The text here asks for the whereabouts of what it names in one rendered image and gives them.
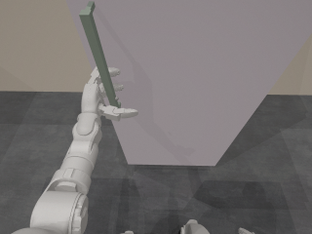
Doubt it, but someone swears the robot left forearm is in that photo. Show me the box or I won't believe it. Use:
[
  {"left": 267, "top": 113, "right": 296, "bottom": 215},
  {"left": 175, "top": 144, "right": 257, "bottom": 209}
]
[{"left": 29, "top": 112, "right": 102, "bottom": 227}]

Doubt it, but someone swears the robot left upper arm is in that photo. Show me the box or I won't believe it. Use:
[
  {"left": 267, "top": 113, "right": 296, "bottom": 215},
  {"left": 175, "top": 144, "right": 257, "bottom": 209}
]
[{"left": 12, "top": 190, "right": 89, "bottom": 234}]

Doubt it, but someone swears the robot right thigh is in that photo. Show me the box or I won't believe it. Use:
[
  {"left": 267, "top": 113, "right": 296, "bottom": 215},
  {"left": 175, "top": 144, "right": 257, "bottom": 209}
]
[{"left": 180, "top": 223, "right": 210, "bottom": 234}]

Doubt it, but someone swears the robot right shin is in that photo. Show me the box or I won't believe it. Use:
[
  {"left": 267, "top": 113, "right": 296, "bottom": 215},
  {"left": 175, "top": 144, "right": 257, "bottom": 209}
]
[{"left": 185, "top": 219, "right": 198, "bottom": 225}]

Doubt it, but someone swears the handle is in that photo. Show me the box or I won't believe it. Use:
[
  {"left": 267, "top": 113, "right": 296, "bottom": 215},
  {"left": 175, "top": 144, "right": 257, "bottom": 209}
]
[{"left": 79, "top": 1, "right": 121, "bottom": 109}]

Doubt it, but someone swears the fridge door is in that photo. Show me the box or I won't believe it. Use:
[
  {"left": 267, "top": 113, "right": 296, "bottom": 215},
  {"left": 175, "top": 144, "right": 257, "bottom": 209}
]
[{"left": 65, "top": 0, "right": 312, "bottom": 167}]

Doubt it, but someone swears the robot left hand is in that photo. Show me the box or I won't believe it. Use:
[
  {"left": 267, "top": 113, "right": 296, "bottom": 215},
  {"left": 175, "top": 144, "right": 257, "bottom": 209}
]
[{"left": 81, "top": 66, "right": 138, "bottom": 122}]

